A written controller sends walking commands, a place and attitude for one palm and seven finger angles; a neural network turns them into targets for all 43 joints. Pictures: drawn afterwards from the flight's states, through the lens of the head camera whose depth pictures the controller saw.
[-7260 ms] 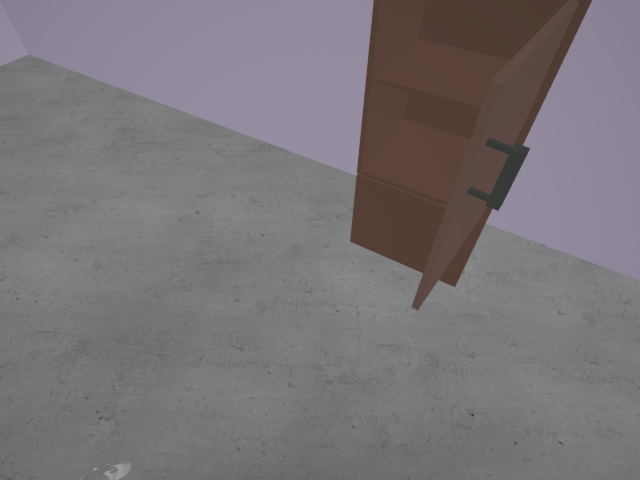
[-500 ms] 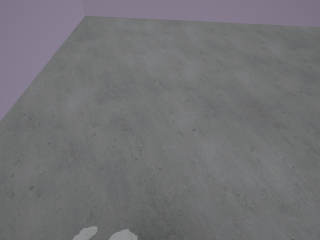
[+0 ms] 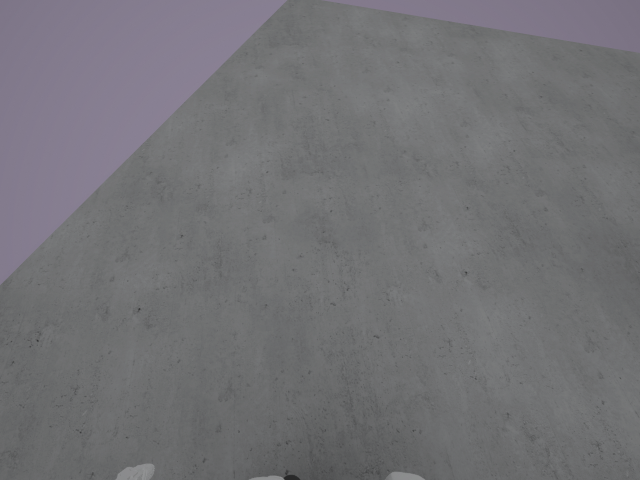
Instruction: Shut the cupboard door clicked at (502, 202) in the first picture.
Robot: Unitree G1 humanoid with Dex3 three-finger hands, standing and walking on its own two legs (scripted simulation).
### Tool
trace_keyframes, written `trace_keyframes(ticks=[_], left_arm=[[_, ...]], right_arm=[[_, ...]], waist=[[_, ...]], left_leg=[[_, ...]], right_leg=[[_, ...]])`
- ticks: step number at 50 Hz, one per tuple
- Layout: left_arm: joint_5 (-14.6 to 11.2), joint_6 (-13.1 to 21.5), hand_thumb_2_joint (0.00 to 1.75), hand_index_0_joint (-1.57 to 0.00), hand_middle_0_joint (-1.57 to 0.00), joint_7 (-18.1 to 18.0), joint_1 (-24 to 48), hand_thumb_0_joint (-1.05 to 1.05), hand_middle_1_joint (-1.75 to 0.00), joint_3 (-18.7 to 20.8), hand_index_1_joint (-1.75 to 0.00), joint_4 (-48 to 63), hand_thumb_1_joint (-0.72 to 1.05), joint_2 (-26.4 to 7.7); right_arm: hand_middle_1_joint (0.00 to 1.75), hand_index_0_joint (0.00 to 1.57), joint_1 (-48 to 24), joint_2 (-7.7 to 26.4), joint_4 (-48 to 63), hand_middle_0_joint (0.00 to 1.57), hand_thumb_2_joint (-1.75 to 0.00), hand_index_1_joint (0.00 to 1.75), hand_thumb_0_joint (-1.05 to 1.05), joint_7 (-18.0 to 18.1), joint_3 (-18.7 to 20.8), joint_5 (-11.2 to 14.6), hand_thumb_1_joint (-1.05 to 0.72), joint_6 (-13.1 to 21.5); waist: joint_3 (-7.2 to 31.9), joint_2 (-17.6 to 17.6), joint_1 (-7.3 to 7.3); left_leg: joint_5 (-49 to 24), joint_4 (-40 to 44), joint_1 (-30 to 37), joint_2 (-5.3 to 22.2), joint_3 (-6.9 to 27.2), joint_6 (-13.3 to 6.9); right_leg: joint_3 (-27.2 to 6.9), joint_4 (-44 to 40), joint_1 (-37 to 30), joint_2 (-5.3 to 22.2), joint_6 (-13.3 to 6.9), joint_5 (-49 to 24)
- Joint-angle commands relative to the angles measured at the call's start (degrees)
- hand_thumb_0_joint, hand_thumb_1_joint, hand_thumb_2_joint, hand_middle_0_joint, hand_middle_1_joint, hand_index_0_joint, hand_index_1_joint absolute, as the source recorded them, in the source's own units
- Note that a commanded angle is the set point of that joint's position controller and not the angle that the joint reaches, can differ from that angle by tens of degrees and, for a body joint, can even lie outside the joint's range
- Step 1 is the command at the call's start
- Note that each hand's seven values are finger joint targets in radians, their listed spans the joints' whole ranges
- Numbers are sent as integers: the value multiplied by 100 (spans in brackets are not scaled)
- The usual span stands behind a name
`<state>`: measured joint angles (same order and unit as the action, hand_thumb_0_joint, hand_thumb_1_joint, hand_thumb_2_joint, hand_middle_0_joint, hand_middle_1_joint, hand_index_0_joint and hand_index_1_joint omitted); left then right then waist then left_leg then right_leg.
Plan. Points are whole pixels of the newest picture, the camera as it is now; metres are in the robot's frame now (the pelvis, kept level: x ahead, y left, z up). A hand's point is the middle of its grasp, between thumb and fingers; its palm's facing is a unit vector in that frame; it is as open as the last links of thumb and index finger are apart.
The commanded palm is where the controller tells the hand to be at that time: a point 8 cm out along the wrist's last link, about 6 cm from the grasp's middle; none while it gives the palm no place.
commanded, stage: walk to a spot facing it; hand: left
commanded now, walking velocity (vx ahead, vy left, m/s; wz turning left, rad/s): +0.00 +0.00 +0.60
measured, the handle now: out of the picture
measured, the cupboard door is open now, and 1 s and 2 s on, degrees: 83 83 83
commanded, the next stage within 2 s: none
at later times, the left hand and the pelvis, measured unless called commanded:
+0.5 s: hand out of the picture -0.04 +0.18 -0.16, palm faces +0.34 -0.90 -0.27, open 7.3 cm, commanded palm none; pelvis -0.02 -0.03 +0.00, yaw +20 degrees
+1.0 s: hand out of the picture -0.03 +0.19 -0.14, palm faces +0.56 -0.77 -0.30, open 7.4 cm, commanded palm none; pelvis -0.02 -0.05 -0.01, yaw +37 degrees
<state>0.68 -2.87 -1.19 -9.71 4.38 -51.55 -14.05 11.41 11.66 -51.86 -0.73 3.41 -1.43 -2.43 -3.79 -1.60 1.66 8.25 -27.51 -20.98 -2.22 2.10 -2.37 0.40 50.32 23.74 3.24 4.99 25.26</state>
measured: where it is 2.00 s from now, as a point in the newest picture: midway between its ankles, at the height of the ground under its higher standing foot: outside the picture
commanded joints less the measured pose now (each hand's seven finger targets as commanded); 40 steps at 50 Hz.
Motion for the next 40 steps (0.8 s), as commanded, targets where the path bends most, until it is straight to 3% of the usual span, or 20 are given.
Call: trace_keyframes(ticks=[1, 3, 4, 5, 6, 7, 9, 10, 17, 21, 23, 25, 26, 27, 28, 29, 31, 33, 37, 40], left_arm=[[-52, 173, 90, -20, -20, -43, -361, 0, -30, 73, -30, 485, 90, -324], [-39, 226, 90, -20, -20, -65, -889, 0, -30, 116, -30, 399, 90, -485], [61, 280, 90, -20, -20, -106, -1057, 0, -30, 213, -30, 416, 90, -948], [101, 259, 90, -20, -20, -115, -716, 0, -30, 221, -30, 578, 90, -1360], [42, 291, 90, -20, -20, -142, -382, 0, -30, 208, -30, 684, 90, -1160], [45, 283, 90, -20, -20, -150, -31, 0, -30, 165, -30, 746, 90, -996], [55, 348, 90, -20, -20, -104, 282, 0, -30, 35, -30, 762, 90, -632], [56, 377, 90, -20, -20, -95, 145, 0, -30, 25, -30, 723, 90, -605], [98, 349, 90, -20, -20, -89, -762, 0, -30, 76, -30, 353, 90, -857], [108, 293, 90, -20, -20, -70, -838, 0, -30, 142, -30, 285, 90, -1061], [105, 268, 90, -20, -20, -64, -775, 0, -30, 175, -30, 249, 90, -1117], [40, 238, 90, -20, -20, -33, -632, 0, -30, 198, -30, 245, 90, -1126], [-6, 221, 90, -20, -20, 2, -598, 0, -30, 187, -30, 346, 90, -985], [-22, 220, 90, -20, -20, 62, -365, 0, -30, 74, -30, 618, 90, -579], [46, 146, 90, -20, -20, 8, 6, 0, -30, 23, -30, 787, 90, -613], [25, 116, 90, -20, -20, -34, 225, 0, -30, 56, -30, 741, 90, -553], [10, 118, 90, -20, -20, 24, 156, 0, -30, 93, -30, 580, 90, -612], [22, 117, 90, -20, -20, 58, -104, 0, -30, 88, -30, 458, 90, -590], [13, 110, 90, -20, -20, 44, 77, 0, -30, 60, -30, 575, 90, -547], [-4, 131, 90, -20, -20, 24, 139, 0, -30, 42, -30, 683, 90, -477]], right_arm=[[30, 20, -45, 1287, 437, 20, -90, 30, 0, 48, 415, -10, -90, 58], [30, 20, -265, 1145, 539, 20, -90, 30, 0, 19, 411, 42, -90, 28], [30, 20, -230, 754, 627, 20, -90, 30, 0, -17, 373, 94, -90, 4], [30, 20, -274, 586, 771, 20, -90, 30, 0, -19, 345, 55, -90, 19], [30, 20, -324, 919, 691, 20, -90, 30, 0, -28, 396, -29, -90, -14], [30, 20, -223, 832, 604, 20, -90, 30, 0, -43, 414, -9, -90, -61], [30, 20, 0, 727, 356, 20, -90, 30, 0, -111, 356, -13, -90, -83], [30, 20, 56, 676, 312, 20, -90, 30, 0, -121, 336, 5, -90, -89], [30, 20, -739, 626, 471, 20, -90, 30, 0, -111, 205, 48, -90, -94], [30, 20, -873, 590, 511, 20, -90, 30, 0, -103, 106, 80, -90, -26], [30, 20, -722, 618, 517, 20, -90, 30, 0, -85, 95, 89, -90, 24], [30, 20, -311, 817, 446, 20, -90, 30, 0, -68, 147, 64, -90, 73], [30, 20, 82, 1241, 369, 20, -90, 30, 0, -55, 260, 26, -90, 128], [30, 20, 448, 1896, 358, 20, -90, 30, 0, -33, 428, 21, -90, 144], [30, 20, 796, 1936, 160, 20, -90, 30, 0, -2, 420, 67, -90, 107], [30, 20, 640, 1793, 173, 20, -90, 30, 0, 78, 401, 51, -90, 120], [30, 20, -88, 1428, 378, 20, -90, 30, 0, 123, 287, 23, -90, 128], [30, 20, -358, 1357, 486, 20, -90, 30, 0, 110, 249, 20, -90, 159], [30, 20, -179, 1393, 451, 20, -90, 30, 0, 88, 289, 17, -90, 137], [30, 20, -156, 1438, 449, 20, -90, 30, 0, 74, 341, 3, -90, 110]], waist=[[909, -714, -80], [969, -469, -363], [903, 856, -453], [522, 1977, -422], [378, 1692, -319], [225, 1413, -73], [30, 956, 131], [145, 1034, 90], [361, 1208, -403], [624, 1395, -511], [773, 1558, -463], [899, 1271, -172], [1197, 396, 68], [1221, -1509, 301], [1231, -1215, 431], [1018, -1340, 396], [551, -940, 81], [593, -649, -82], [580, -547, 13], [674, -694, 28]], left_leg=[[-510, 725, 597, 1330, 1962, -660], [105, 303, -232, 923, 1733, -283], [1260, -925, -1344, 221, 1008, 189], [2274, -2493, -1943, -326, 91, 527], [2177, -3330, -1593, 79, 415, 426], [1934, -3836, -1483, 136, 345, 443], [1249, -4294, -1466, 298, 75, 585], [1143, -4335, -1470, 309, -30, 647], [1654, -2970, -1175, 407, -446, 770], [1770, -1773, -555, 333, -751, 641], [1609, -1039, -183, 291, -875, 556], [524, 152, 860, 274, -902, 434], [-766, 526, 2061, 857, -220, 145], [-3171, 499, 2945, 2400, 1692, -583], [-3522, 442, 2588, 2671, 1752, -1022], [-3121, 461, 2203, 2431, 1692, -1037], [-2415, 589, 1507, 1833, 1186, -792], [-2176, 637, 1337, 1597, 939, -675], [-1699, 704, 1277, 1518, 1264, -744], [-1652, 591, 1257, 1468, 1505, -765]], right_leg=[[106, -1126, -614, -233, -126, -145], [100, -2656, -1827, -118, -231, -939], [-1180, -3687, -2492, 1110, -653, -176], [-2422, -4034, -1892, 2504, -1287, -114], [-2102, -4010, -1057, 2439, -1322, -237], [-1801, -3890, -772, 2159, -1248, -539], [-492, -3347, -969, 1477, -1045, -1979], [-191, -3198, -1202, 1393, -1011, -2494], [194, -2839, -2162, 1675, -1173, -3970], [392, -2515, -2351, 1765, -1181, -4486], [545, -2210, -2438, 1795, -1085, -4660], [912, -1537, -1886, 1665, -728, -4145], [1100, -527, -869, 1407, -409, -3120], [1130, 741, 916, 597, 21, 725], [480, 1334, 1090, 501, 2, 1368], [204, 1596, 1192, 516, 6, 1105], [39, 1645, 1012, 478, 21, 284], [79, 1420, 721, 390, 54, -30], [66, 675, 507, 182, 65, -9], [67, 53, 255, 42, 52, 30]])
